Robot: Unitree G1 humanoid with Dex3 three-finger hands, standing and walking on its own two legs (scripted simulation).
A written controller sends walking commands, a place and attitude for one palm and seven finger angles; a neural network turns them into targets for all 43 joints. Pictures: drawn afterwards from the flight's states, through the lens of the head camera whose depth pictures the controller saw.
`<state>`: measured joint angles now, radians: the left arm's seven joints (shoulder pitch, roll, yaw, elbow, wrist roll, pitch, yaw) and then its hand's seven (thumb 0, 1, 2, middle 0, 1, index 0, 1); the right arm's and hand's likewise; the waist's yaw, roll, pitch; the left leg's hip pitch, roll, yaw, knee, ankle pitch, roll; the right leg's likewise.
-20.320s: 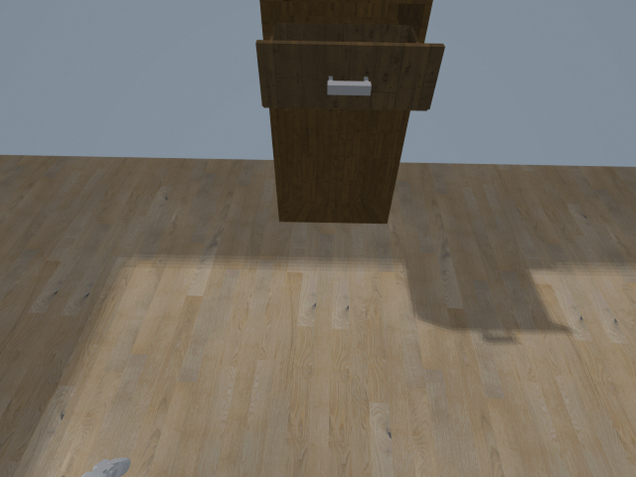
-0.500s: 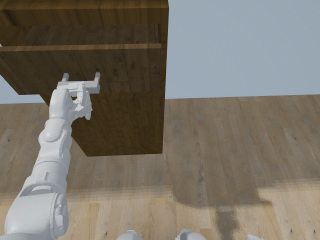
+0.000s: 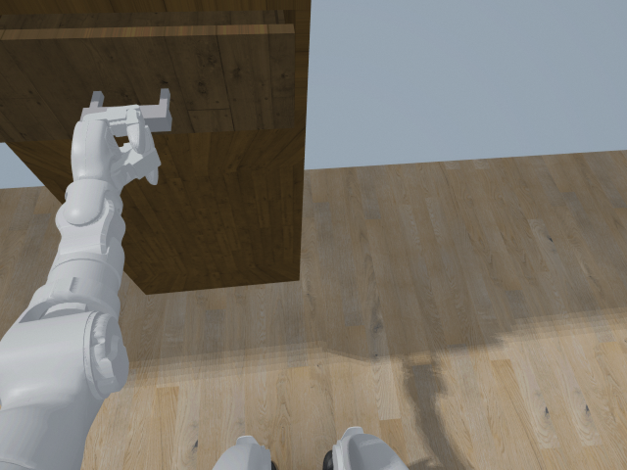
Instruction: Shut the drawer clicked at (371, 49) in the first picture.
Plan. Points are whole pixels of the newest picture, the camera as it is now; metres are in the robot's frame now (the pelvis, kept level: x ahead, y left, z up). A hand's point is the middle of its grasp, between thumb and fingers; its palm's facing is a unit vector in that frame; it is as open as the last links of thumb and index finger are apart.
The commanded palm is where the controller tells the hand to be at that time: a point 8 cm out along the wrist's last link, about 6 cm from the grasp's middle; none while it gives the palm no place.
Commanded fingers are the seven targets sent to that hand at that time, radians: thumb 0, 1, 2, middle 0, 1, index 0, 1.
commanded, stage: push the drawer shut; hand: left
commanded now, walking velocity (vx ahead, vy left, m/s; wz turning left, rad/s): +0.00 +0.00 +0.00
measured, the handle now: (129, 108) +0.57 +0.20 +0.09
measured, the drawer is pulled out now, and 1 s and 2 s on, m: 0.04 0.00 0.00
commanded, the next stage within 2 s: pull the fist back off the drawer in 0.68 s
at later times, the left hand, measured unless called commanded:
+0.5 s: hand (149, 127) +0.54 +0.18 +0.08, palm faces +0.05 -1.00 -0.04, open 3.1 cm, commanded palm +0.55 +0.21 +0.09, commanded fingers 0.00 0.90 0.90 -1.40 -1.60 -1.40 -1.60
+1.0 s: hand (140, 124) +0.55 +0.19 +0.09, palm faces +0.03 -1.00 -0.04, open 3.2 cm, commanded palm +0.56 +0.22 +0.09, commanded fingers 0.00 0.90 0.90 -1.40 -1.60 -1.40 -1.60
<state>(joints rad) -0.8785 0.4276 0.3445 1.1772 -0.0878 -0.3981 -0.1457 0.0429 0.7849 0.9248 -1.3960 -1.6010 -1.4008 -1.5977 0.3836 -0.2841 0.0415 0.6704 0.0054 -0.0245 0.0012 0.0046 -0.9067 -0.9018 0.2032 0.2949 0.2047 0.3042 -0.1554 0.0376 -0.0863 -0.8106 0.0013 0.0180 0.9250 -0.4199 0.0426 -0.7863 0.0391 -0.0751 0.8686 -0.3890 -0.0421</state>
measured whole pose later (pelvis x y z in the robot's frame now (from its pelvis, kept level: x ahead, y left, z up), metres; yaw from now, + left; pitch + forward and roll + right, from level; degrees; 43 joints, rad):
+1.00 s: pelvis -0.01 +0.01 -0.01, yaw +0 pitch +23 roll -5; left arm -1.17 0.61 0.34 1.38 -0.03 -0.34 -0.16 0.01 0.56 0.92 -1.40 -1.60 -1.42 -1.60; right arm 0.46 -0.30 0.09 0.67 -0.03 -0.04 0.00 0.00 -0.91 -0.90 0.20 0.30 0.21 0.30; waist -0.24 0.05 -0.08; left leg -1.00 0.00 -0.02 1.01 -0.42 0.06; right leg -0.93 0.04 -0.11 0.89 -0.37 -0.03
